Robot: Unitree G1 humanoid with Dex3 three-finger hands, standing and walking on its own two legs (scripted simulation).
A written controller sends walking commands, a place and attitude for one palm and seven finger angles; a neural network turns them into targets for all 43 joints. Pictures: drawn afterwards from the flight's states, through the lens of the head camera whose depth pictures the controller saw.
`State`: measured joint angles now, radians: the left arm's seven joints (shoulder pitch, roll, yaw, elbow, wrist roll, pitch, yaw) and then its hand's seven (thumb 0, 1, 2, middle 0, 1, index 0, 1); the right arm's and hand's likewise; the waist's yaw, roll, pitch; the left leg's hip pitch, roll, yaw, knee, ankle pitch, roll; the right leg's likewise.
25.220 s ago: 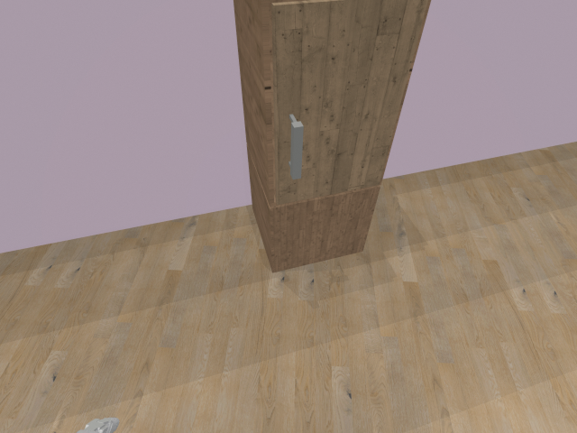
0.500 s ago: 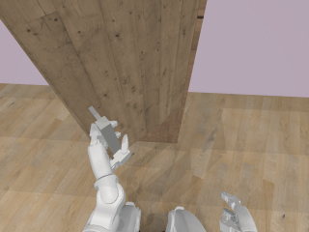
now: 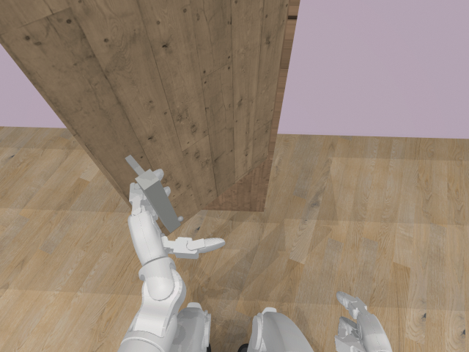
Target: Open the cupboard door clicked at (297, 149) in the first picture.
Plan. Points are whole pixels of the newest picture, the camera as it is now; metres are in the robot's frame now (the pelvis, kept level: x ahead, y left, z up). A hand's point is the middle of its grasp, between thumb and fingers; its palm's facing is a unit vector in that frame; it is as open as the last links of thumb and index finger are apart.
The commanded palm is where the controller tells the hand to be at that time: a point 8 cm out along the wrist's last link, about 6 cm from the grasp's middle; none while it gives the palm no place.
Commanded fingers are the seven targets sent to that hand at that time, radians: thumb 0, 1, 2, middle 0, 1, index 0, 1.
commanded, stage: open thumb and fingers to let go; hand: left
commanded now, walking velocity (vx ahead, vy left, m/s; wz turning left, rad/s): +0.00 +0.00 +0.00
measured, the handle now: (154, 196) +0.37 +0.14 +0.02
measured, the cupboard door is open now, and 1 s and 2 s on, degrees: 44 45 45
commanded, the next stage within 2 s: slide the hand sideways off the handle in 0.10 s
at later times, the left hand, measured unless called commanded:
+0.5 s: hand (165, 239) +0.30 +0.12 +0.02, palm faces -0.11 -0.99 +0.07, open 16.3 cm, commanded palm +0.28 +0.16 +0.02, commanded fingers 0.00 -0.50 0.30 -0.15 -0.30 -0.15 -0.30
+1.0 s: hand (140, 263) +0.26 +0.15 +0.02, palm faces -0.05 -1.00 +0.06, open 16.3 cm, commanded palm +0.24 +0.20 +0.02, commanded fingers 0.00 -0.50 0.30 -0.15 -0.30 -0.15 -0.30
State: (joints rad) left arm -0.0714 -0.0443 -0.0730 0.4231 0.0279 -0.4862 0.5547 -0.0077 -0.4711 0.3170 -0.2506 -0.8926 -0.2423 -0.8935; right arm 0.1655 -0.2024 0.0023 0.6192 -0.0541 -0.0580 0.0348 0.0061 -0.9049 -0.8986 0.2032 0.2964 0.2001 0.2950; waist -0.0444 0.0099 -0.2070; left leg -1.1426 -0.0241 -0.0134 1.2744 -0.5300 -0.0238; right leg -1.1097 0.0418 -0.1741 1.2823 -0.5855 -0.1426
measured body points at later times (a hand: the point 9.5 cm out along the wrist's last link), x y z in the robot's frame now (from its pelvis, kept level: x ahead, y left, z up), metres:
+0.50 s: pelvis +0.00 +0.05 +0.00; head +0.10 +0.04 +0.44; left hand +0.30 +0.17 +0.02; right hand +0.16 -0.19 -0.11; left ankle +0.04 +0.14 -0.61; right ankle +0.02 -0.02 -0.61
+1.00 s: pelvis +0.01 +0.09 +0.00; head +0.11 +0.10 +0.44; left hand +0.26 +0.20 +0.02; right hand +0.20 -0.13 -0.10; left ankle +0.04 +0.14 -0.61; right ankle +0.02 -0.02 -0.61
